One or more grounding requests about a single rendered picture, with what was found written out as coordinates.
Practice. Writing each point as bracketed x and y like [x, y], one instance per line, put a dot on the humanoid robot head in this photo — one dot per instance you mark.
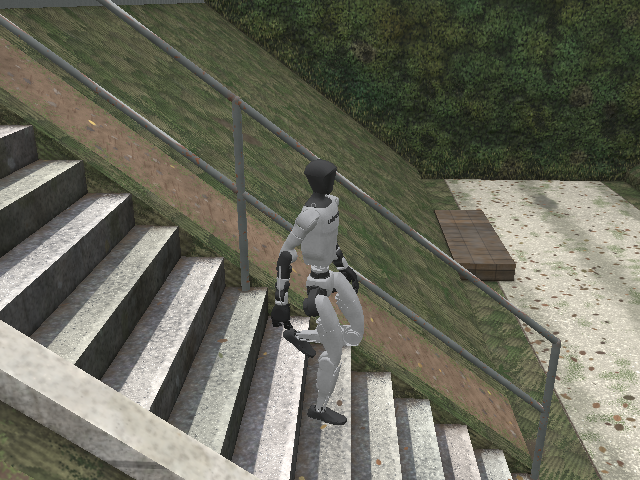
[321, 175]

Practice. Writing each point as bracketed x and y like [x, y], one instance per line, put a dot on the robot left hand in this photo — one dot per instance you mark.
[351, 275]

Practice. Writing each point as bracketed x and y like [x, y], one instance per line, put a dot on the right robot forearm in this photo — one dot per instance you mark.
[284, 261]

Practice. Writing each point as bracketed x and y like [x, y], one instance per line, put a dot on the robot left upper arm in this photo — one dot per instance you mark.
[335, 198]

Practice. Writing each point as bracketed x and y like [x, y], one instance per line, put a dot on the robot right hand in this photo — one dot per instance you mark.
[281, 314]

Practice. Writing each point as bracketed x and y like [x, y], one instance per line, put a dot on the right robot shin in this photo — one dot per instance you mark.
[326, 380]

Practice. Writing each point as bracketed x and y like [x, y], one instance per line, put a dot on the robot right upper arm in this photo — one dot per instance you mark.
[307, 220]

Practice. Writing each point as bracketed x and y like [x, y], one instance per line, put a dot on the left robot forearm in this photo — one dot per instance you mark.
[339, 260]

